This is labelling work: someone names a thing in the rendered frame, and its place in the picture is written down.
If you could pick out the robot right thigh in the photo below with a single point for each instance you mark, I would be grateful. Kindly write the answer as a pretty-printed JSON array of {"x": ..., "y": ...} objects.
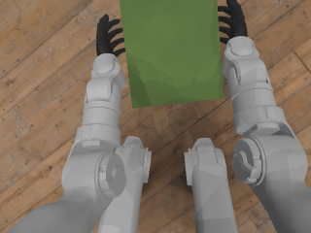
[{"x": 213, "y": 209}]

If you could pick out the robot right forearm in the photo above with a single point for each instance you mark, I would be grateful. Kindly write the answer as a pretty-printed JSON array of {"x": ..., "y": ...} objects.
[{"x": 251, "y": 94}]

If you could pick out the left robot hand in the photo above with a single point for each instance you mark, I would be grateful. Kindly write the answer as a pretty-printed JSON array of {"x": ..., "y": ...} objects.
[{"x": 103, "y": 38}]

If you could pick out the robot left forearm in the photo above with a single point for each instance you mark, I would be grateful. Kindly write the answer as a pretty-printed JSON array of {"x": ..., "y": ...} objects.
[{"x": 100, "y": 129}]

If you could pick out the left robot upper arm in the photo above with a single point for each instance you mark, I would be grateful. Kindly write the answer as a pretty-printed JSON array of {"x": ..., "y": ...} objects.
[{"x": 90, "y": 181}]

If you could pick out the carton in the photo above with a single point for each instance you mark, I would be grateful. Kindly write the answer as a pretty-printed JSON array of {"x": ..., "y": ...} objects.
[{"x": 173, "y": 51}]

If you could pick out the right robot hand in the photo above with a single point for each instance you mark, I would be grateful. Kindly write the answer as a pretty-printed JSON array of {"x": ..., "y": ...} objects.
[{"x": 236, "y": 21}]

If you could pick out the right robot upper arm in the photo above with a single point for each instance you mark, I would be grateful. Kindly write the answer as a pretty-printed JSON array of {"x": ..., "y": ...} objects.
[{"x": 275, "y": 167}]

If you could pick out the left robot shin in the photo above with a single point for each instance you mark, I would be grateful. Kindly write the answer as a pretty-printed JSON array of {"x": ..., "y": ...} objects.
[{"x": 130, "y": 140}]

